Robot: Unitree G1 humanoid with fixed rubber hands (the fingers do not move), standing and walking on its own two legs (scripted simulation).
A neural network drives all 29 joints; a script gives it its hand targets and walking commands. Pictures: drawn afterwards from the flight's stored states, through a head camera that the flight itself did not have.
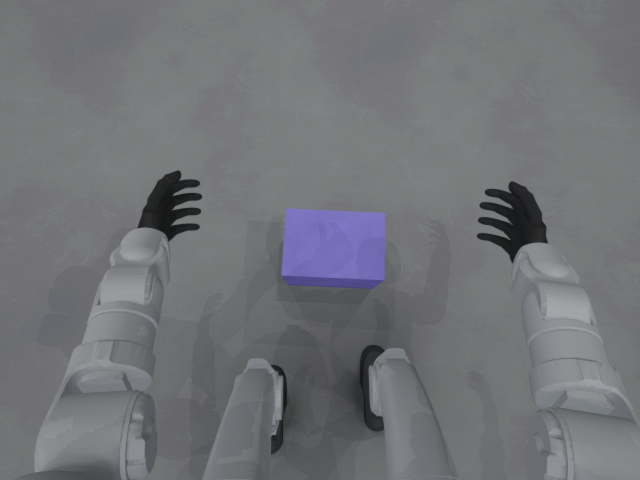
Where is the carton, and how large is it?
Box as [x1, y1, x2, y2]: [281, 209, 384, 288]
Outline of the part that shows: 286,209 281,275 287,284 372,288 383,280 384,213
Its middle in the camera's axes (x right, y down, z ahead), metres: +0.04 +0.03 +0.97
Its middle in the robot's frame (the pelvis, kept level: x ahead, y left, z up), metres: +0.47 -0.03 -0.57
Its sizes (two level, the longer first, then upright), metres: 0.231 0.157 0.197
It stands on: the floor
